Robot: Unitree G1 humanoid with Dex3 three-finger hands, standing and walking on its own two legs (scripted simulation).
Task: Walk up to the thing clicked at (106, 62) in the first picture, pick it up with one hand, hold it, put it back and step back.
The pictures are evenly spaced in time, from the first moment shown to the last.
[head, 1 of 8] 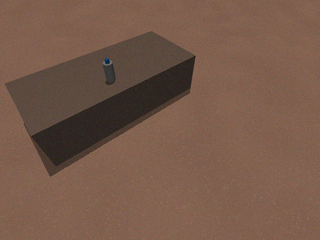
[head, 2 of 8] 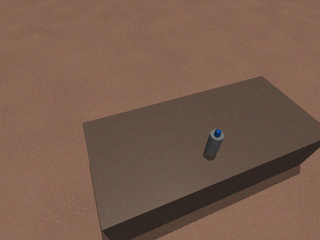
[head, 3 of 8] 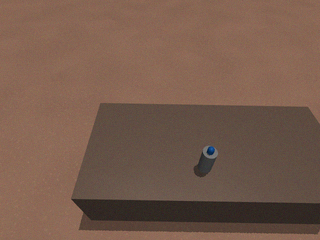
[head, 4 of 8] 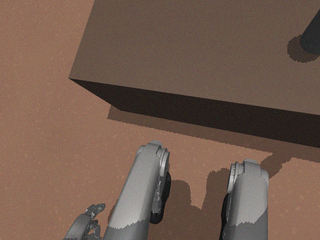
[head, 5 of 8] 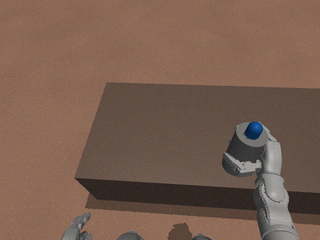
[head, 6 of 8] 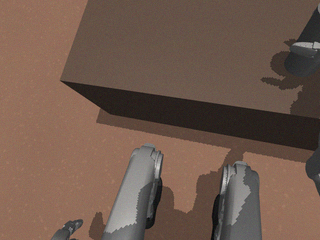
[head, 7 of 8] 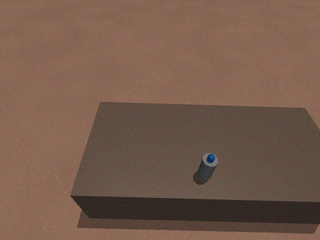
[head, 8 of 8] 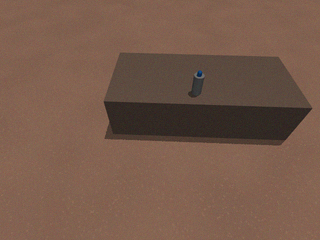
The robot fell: no
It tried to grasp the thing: yes
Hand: right
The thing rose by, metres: 0.34
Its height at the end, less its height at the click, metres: +0.00
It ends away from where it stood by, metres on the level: 0.05
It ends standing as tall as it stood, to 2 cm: yes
